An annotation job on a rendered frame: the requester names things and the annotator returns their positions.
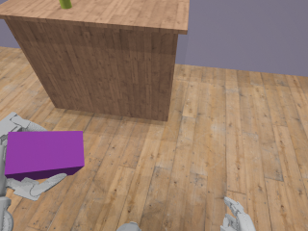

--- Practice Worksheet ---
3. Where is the robot left forearm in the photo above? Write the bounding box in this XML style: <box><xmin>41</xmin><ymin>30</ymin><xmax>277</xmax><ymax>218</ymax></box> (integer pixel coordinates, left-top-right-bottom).
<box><xmin>0</xmin><ymin>196</ymin><xmax>14</xmax><ymax>231</ymax></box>

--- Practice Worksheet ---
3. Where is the table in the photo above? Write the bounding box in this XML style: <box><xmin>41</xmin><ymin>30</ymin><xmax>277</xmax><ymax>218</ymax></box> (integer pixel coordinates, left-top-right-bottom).
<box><xmin>0</xmin><ymin>0</ymin><xmax>190</xmax><ymax>122</ymax></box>

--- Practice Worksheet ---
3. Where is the robot right hand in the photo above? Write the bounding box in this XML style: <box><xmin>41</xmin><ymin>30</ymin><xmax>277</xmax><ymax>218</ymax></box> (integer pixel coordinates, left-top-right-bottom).
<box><xmin>220</xmin><ymin>196</ymin><xmax>256</xmax><ymax>231</ymax></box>

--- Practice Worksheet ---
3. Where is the sponge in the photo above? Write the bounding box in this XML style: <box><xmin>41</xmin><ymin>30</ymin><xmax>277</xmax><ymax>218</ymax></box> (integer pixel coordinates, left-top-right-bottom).
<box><xmin>4</xmin><ymin>131</ymin><xmax>85</xmax><ymax>182</ymax></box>

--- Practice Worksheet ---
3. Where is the robot left hand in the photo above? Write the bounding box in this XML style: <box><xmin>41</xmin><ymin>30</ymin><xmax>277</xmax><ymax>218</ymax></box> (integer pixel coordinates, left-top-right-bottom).
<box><xmin>0</xmin><ymin>112</ymin><xmax>67</xmax><ymax>201</ymax></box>

